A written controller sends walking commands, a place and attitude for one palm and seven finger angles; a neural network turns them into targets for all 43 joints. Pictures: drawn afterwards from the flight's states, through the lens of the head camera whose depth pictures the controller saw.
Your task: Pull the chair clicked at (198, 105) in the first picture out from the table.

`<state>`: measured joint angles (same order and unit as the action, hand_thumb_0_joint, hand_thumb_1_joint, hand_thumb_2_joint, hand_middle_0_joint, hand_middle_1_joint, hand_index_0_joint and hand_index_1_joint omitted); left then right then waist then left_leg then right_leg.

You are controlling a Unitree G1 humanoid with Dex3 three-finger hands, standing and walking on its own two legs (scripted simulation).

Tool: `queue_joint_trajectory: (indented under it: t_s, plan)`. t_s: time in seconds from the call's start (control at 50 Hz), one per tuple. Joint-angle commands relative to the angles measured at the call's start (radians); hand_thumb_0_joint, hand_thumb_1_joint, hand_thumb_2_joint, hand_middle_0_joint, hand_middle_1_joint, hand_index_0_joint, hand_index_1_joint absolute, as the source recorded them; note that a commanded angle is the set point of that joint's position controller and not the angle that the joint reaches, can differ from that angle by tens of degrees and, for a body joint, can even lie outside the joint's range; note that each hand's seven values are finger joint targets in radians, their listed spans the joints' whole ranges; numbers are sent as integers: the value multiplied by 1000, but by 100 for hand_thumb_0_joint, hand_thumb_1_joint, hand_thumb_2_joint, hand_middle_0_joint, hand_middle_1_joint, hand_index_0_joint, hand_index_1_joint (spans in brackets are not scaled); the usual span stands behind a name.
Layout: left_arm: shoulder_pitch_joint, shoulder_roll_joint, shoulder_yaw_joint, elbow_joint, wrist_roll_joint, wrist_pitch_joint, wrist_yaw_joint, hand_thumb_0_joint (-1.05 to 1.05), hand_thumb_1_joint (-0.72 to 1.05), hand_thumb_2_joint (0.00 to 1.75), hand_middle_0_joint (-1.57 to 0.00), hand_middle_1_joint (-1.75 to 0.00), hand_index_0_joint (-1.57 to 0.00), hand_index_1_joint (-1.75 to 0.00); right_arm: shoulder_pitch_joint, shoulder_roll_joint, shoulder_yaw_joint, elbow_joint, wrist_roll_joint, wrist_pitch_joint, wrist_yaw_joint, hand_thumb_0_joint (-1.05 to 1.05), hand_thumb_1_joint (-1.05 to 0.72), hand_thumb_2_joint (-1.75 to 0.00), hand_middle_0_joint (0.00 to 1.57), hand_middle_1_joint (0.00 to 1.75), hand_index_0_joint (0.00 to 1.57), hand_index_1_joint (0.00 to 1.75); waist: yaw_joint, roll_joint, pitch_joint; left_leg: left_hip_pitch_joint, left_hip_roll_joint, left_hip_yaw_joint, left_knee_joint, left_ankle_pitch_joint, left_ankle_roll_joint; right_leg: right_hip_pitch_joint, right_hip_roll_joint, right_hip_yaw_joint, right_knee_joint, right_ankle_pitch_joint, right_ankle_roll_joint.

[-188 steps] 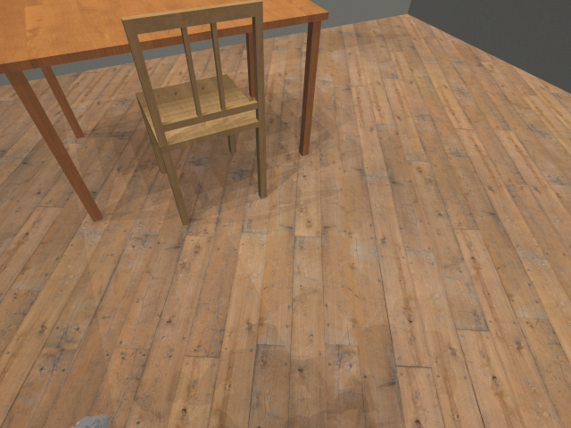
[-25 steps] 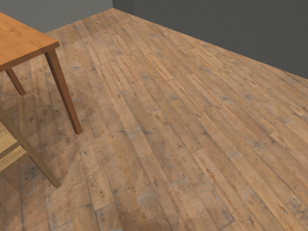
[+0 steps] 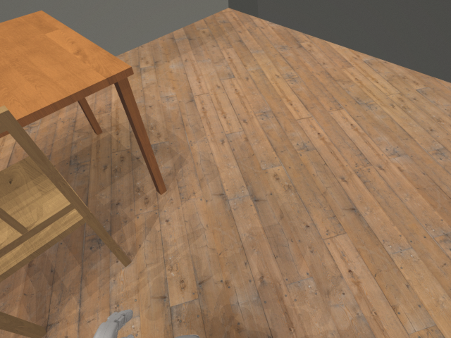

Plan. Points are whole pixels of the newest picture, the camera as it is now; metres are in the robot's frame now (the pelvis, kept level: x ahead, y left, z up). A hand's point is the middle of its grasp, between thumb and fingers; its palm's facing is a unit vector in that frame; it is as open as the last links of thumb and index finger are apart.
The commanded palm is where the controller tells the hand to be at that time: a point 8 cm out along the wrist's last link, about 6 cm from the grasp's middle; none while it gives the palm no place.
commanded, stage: turn to face it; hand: left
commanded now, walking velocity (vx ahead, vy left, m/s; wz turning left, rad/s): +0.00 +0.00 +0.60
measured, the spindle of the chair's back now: out of the picture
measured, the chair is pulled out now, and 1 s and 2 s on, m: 0.00 0.00 0.00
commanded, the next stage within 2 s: take the last steps up to it in 1.04 s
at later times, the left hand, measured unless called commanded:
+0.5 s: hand out of the picture -0.05 +0.26 -0.17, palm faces +0.37 -0.89 -0.28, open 7.4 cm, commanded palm none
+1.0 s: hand out of the picture -0.06 +0.19 -0.15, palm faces +0.58 -0.78 -0.26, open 7.4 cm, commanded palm none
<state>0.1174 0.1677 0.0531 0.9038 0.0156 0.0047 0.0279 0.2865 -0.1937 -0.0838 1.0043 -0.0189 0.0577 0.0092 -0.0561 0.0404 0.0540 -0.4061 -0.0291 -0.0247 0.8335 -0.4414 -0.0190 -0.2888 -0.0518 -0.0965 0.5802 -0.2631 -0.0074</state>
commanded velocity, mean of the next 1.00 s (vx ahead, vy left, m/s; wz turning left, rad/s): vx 0.00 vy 0.00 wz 0.51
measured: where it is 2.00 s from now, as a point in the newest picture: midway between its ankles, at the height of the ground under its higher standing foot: outside the picture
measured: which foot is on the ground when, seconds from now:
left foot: up 0.00-0.34, down 0.36-0.72, up 0.74-1.00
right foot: down 0.00-0.36, up 0.38-0.72, down 0.74-1.00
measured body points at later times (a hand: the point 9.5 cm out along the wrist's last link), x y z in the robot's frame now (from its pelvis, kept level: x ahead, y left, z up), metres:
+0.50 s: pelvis -0.01 +0.03 +0.00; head +0.02 +0.06 +0.45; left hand -0.07 +0.31 -0.15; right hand +0.19 -0.18 -0.12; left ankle -0.04 +0.14 -0.73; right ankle +0.01 -0.12 -0.66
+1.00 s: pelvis -0.01 +0.00 +0.01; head +0.04 +0.01 +0.45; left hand -0.09 +0.23 -0.13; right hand +0.21 -0.17 -0.15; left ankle -0.10 +0.10 -0.68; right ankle +0.05 -0.11 -0.73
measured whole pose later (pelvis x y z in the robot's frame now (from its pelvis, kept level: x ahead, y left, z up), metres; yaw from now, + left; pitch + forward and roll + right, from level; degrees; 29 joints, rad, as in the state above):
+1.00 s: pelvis -0.01 +0.00 +0.01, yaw +36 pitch +0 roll +2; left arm 0.22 0.18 0.03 0.89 0.03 0.01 0.02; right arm 0.16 -0.25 -0.07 0.95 -0.02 0.09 0.03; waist 0.00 0.00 0.09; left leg -0.39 0.02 0.03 0.92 -0.45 -0.05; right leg -0.22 -0.13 -0.17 0.54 -0.31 0.01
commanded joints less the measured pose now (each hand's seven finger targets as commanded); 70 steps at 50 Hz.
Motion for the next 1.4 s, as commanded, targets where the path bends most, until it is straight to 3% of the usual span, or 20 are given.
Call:
queue_joint_trajectory:
  t_s: [0.0,0.22,0.3,0.32,0.34,0.36,0.46,0.58,0.66,0.68,0.7,0.72,0.82,0.94,1.04,1.06,1.08,1.1,1.2,1.38]
  plan:
    - [10,165,30,-79,2,-13,15,0,90,90,-20,-30,-20,-30,-25,-91,-30,-89,-8,-3,8,0,-90,-90,20,30,20,30,25,-196,3,-171,82,10,413,32,-32,31,-307,163,-303,129,-99]
    - [134,260,49,-47,19,0,4,0,90,90,-20,-30,-20,-30,-191,-98,0,-174,8,-9,23,0,-90,-90,20,30,20,30,98,-271,-61,-18,75,136,-16,-17,-41,160,-346,0,-179,380,-109]
    - [135,264,57,-49,3,13,-7,0,90,90,-20,-30,-20,-30,-111,-158,-8,-166,2,-28,20,0,-90,-90,20,30,20,30,46,-175,-131,217,70,159,-361,216,-14,103,-305,-96,27,349,-15]
    - [144,228,53,-66,-1,17,-12,0,90,90,-20,-30,-20,-30,-59,-250,-29,-162,-2,-38,17,0,-90,-90,20,30,20,30,13,47,-175,402,221,-44,-444,417,48,-86,-229,-128,225,137,49]
    - [84,161,32,-123,-4,19,-19,0,90,90,-20,-30,-20,-30,9,-357,-54,-157,-3,-40,10,0,-90,-90,20,30,20,30,-34,303,-159,462,471,-344,-476,812,201,-334,-106,-109,437,-418,118]
    - [10,182,28,-139,7,31,-11,0,90,90,-20,-30,-20,-30,61,-349,-52,-122,0,-41,-2,0,-90,-90,20,30,20,30,-59,183,-158,424,485,-344,-463,818,254,-348,-100,13,549,-404,103]
    - [90,183,42,-74,-3,31,-23,0,90,90,-20,-30,-20,-30,-174,-257,-21,-185,-3,-46,-12,0,-90,-90,20,30,20,30,48,143,-90,230,267,-136,-469,569,165,-240,-70,61,520,-169,108]
    - [75,167,34,-96,-9,28,-15,0,90,90,-20,-30,-20,-30,-151,-266,-30,-177,-7,-31,-6,0,-90,-90,20,30,20,30,32,115,-89,223,253,-238,-470,486,188,-137,-16,60,270,-183,97]
    - [169,174,35,-88,-13,12,-7,0,90,90,-20,-30,-20,-30,-190,-248,-33,-194,-2,-20,-3,0,-90,-90,20,30,20,30,77,114,-103,107,206,-270,-388,469,152,79,23,44,-5,-49,79]
    - [206,196,41,-83,-8,3,-3,0,90,90,-20,-30,-20,-30,-194,-225,-30,-201,4,-21,-1,0,-90,-90,20,30,20,30,99,44,-110,35,155,-244,-307,395,109,182,-12,73,-163,26,69]
    - [228,287,58,-88,11,-11,6,0,90,90,-20,-30,-20,-30,-165,-150,-20,-216,14,-20,5,0,-90,-90,20,30,20,30,103,-226,-122,-144,17,-95,-73,131,23,296,-258,335,-307,44,-3]
    - [193,351,58,-110,11,-8,6,0,90,90,-20,-30,-20,-30,-167,-136,-18,-236,8,-17,7,0,-90,-90,20,30,20,30,97,-332,-92,-186,-39,-35,162,-139,-13,184,-454,471,-335,151,-112]
    - [48,207,30,-127,8,-16,11,0,90,90,-20,-30,-20,-30,-122,-139,-19,-154,0,0,22,0,-90,-90,20,30,20,30,31,-231,-31,-147,41,-12,382,49,-31,98,-261,132,-247,296,-102]
    - [190,256,41,-53,17,-10,9,0,90,90,-20,-30,-20,-30,-224,-97,10,-158,8,-8,16,0,-90,-90,20,30,20,30,113,-241,-54,-41,32,81,21,-37,-35,216,-285,80,-182,532,-131]
    - [152,257,47,-27,4,4,5,0,90,90,-20,-30,-20,-30,-107,-114,16,-115,9,-29,5,0,-90,-90,20,30,20,30,53,-240,-112,215,30,115,-380,196,-3,159,-247,13,-46,476,-51]
    - [158,225,43,-36,-5,10,2,0,90,90,-20,-30,-20,-30,-68,-173,6,-105,2,-40,2,0,-90,-90,20,30,20,30,32,-101,-144,360,119,31,-455,375,27,41,-204,-32,78,321,-1]
    - [165,156,28,-65,-9,15,-5,0,90,90,-20,-30,-20,-30,-31,-266,-14,-107,-6,-46,0,0,-90,-90,20,30,20,30,20,196,-150,468,360,-266,-463,743,143,-197,-84,-74,260,-155,66]
    - [111,144,12,-85,0,21,-1,0,90,90,-20,-30,-20,-30,-1,-288,-18,-96,-2,-38,-10,0,-90,-90,20,30,20,30,-5,208,-128,404,432,-292,-476,889,234,-222,-58,5,391,-386,63]
    - [117,140,14,5,3,16,-26,0,90,90,-20,-30,-20,-30,-71,-174,22,-85,-5,-62,-32,0,-90,-90,20,30,20,30,39,125,-68,351,273,-153,-544,492,194,-240,-45,58,492,-177,53]
    - [65,95,-7,14,7,-8,-46,0,90,90,-20,-30,-20,-30,22,-165,14,-20,-8,-84,-28,0,-90,-90,20,30,20,30,22,99,36,270,273,-192,-642,88,217,-148,-33,18,171,-156,38]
